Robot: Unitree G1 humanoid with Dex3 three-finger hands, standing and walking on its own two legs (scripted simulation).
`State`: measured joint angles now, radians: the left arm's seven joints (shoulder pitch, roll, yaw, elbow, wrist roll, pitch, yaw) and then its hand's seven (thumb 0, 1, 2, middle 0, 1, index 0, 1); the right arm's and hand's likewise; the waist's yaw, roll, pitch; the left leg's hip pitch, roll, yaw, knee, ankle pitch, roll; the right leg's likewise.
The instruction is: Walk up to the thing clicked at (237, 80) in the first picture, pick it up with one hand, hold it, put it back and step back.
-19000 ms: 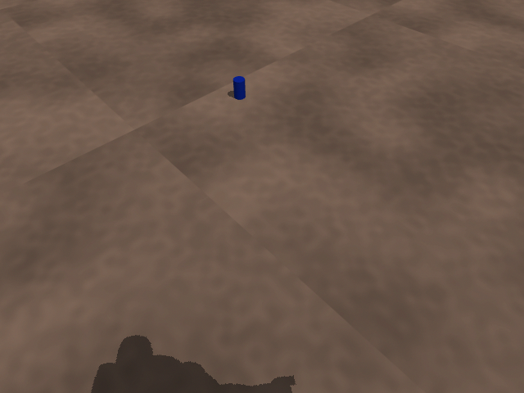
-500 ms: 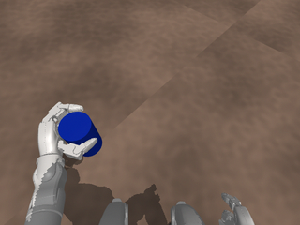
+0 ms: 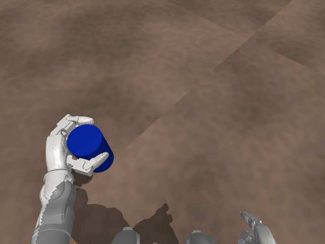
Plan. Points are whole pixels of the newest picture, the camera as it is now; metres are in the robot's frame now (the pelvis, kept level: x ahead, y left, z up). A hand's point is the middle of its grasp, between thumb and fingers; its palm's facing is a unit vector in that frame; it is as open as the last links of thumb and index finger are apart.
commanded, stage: lift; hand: left
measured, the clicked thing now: (93, 150) +0.34 +0.18 +0.00
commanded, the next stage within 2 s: hold in 0.04 s
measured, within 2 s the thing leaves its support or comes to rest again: neither
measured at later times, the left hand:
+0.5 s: hand (88, 143) +0.33 +0.17 +0.06, palm faces +0.17 -0.98 -0.02, open 10.5 cm
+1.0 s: hand (89, 141) +0.33 +0.17 +0.07, palm faces +0.17 -0.99 +0.00, open 10.5 cm
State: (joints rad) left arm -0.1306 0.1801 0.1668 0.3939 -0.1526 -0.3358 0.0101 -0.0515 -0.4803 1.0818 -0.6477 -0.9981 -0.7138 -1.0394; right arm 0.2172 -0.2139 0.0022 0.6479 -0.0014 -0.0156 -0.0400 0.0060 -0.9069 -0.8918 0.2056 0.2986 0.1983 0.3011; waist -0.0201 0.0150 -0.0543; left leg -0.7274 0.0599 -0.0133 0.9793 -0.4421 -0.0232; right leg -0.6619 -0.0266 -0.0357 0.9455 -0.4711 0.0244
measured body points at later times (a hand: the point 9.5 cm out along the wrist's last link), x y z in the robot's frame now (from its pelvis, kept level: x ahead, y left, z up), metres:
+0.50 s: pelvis +0.00 +0.00 +0.01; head +0.05 +0.00 +0.46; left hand +0.32 +0.22 +0.06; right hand +0.13 -0.25 -0.10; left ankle +0.02 +0.13 -0.68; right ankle +0.00 -0.14 -0.68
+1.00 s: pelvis +0.00 +0.00 +0.02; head +0.04 +0.00 +0.47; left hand +0.32 +0.22 +0.07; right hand +0.13 -0.24 -0.09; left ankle +0.02 +0.13 -0.68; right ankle +0.00 -0.14 -0.68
